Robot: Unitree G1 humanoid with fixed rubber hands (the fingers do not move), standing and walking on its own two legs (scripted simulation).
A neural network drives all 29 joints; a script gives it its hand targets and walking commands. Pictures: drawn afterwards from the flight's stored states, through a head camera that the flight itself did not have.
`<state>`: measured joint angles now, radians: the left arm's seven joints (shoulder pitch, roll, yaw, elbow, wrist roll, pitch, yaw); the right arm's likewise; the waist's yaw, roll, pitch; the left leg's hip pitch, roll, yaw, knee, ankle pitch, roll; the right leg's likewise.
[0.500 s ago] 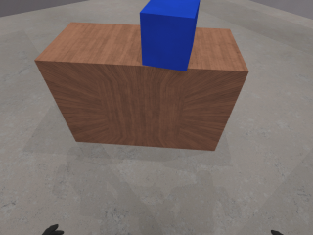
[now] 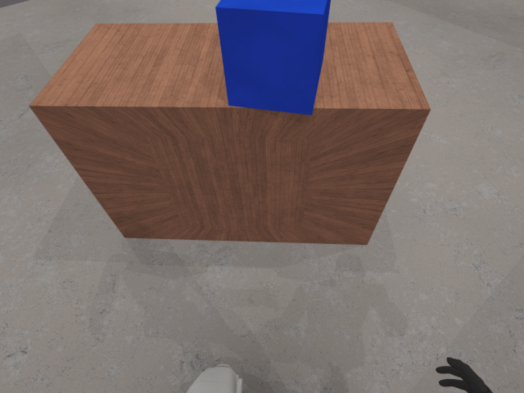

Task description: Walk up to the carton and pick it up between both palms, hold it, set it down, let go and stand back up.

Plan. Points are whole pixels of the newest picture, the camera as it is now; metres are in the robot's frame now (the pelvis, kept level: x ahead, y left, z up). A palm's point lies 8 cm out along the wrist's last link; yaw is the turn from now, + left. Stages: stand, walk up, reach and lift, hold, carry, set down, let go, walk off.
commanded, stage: walk up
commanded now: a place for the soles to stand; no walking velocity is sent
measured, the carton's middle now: (280, 38) +0.91 +0.00 +0.07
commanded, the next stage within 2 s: none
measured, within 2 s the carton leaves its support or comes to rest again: neither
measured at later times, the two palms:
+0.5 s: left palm out of the picture +0.05 +0.32 -0.10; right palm out of the picture +0.13 -0.31 -0.11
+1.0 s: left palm out of the picture +0.11 +0.34 -0.10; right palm out of the picture +0.09 -0.29 -0.10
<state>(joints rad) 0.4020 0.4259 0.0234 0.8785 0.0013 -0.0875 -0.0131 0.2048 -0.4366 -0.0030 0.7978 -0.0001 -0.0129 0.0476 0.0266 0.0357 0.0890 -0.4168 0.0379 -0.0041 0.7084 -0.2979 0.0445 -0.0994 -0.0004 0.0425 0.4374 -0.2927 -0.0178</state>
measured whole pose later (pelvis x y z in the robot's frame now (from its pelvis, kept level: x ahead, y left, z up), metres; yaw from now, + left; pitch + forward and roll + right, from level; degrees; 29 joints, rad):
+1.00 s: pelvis +0.00 +0.02 -0.01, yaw -1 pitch -1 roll +0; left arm 0.18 0.41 0.02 0.88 0.00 -0.03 -0.01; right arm 0.18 -0.42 -0.01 0.93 0.00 -0.03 0.01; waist 0.02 0.00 0.01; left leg -0.24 0.02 0.01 0.53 -0.27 -0.01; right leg -0.27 0.01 0.05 0.51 -0.22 -0.01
